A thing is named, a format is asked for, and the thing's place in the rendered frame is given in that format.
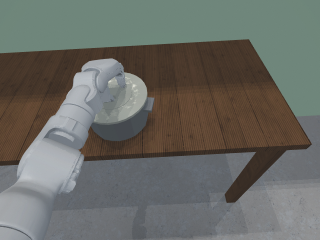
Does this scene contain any pot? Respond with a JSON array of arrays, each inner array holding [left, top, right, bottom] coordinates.
[[91, 97, 155, 141]]

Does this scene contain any left robot hand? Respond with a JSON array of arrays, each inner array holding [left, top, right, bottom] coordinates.
[[81, 58, 126, 103]]

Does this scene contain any robot left upper arm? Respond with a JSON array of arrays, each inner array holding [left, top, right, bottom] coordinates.
[[0, 137, 85, 240]]

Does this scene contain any lid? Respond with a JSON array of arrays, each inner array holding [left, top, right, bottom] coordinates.
[[93, 72, 148, 125]]

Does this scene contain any table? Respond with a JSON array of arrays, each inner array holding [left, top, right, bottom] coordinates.
[[0, 39, 312, 203]]

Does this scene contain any robot left forearm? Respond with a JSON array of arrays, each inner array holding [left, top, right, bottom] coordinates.
[[17, 66, 109, 180]]

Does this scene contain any knob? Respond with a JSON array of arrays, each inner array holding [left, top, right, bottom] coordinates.
[[107, 84, 121, 99]]

